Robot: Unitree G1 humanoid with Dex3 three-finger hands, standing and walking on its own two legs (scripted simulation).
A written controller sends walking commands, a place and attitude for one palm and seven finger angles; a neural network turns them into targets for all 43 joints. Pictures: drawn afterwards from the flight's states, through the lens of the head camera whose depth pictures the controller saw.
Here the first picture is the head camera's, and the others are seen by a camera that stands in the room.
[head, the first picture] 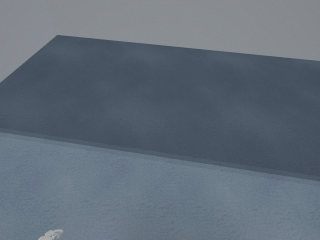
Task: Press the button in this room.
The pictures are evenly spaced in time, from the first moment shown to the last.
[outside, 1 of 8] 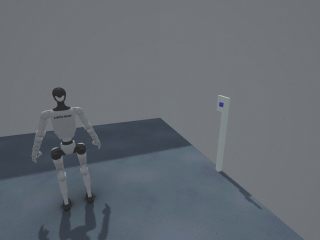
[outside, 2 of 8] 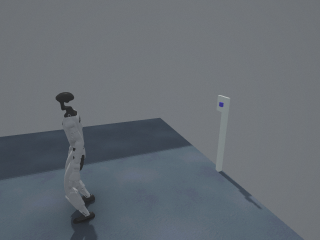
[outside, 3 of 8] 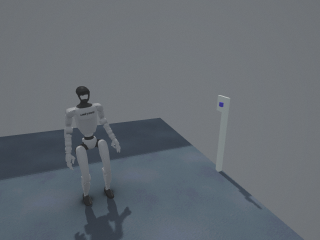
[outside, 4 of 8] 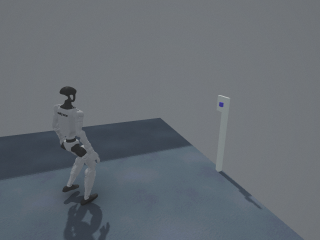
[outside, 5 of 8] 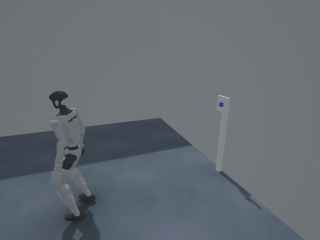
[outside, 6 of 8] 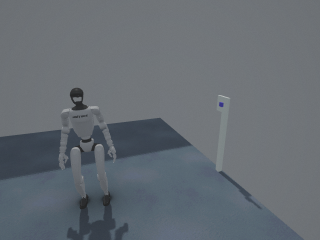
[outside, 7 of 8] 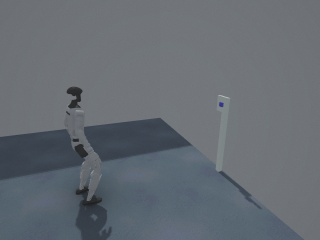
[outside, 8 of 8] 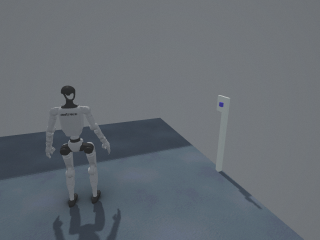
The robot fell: no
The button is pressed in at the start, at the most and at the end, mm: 0 0 0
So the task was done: no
